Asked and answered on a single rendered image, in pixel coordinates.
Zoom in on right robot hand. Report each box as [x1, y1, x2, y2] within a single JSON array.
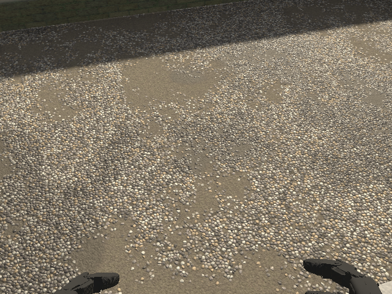
[[303, 258, 382, 294]]

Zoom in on left robot hand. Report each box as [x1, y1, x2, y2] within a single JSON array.
[[54, 272, 119, 294]]

